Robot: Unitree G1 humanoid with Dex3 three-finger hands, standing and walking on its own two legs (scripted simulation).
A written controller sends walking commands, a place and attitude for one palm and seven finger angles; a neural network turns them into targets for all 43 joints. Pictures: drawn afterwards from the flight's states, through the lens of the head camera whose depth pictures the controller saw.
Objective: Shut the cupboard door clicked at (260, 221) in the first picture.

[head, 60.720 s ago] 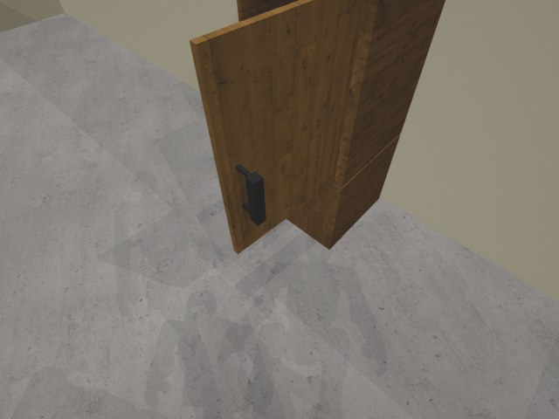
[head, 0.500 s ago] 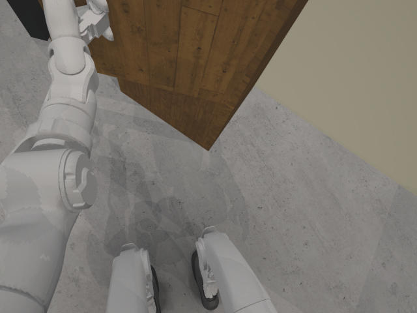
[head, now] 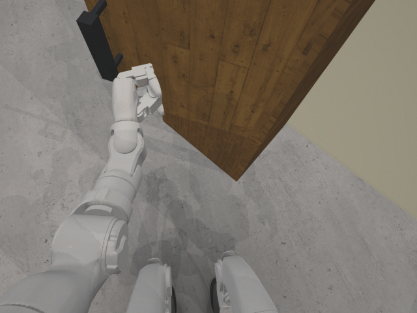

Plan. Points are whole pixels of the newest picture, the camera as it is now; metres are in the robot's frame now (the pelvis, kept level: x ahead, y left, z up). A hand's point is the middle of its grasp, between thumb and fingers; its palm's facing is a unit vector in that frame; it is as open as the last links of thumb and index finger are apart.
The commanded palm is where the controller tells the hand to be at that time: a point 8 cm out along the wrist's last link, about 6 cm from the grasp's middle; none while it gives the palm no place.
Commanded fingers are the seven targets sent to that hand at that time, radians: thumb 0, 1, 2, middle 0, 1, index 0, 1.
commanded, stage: pull the fist back off the door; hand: left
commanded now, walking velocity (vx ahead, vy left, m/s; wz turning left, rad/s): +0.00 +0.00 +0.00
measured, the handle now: (105, 42) +0.64 +0.15 +0.03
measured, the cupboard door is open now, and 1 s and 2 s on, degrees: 23 23 23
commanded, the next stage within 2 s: draw the hand back to the body in 0.10 s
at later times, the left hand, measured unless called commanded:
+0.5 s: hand (126, 117) +0.43 +0.10 +0.09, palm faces +0.04 -1.00 -0.05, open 3.1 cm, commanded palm +0.39 +0.15 +0.10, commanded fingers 0.00 0.90 0.90 -1.30 -1.50 -1.30 -1.50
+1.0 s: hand out of the picture +0.30 +0.19 +0.19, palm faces +0.16 -0.96 -0.24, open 3.4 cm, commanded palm +0.26 +0.24 +0.22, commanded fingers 0.00 0.90 0.90 -0.75 -0.90 -0.75 -0.90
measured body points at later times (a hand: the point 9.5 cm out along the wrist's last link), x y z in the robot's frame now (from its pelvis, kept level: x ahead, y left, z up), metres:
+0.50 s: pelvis +0.00 -0.01 +0.05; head +0.11 -0.03 +0.48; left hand +0.42 +0.15 +0.09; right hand +0.03 -0.25 -0.09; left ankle +0.01 +0.10 -0.61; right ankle +0.01 -0.10 -0.61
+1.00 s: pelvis +0.03 +0.01 +0.12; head +0.03 -0.01 +0.57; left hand +0.29 +0.24 +0.21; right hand +0.23 -0.21 +0.05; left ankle +0.01 +0.10 -0.61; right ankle +0.01 -0.10 -0.61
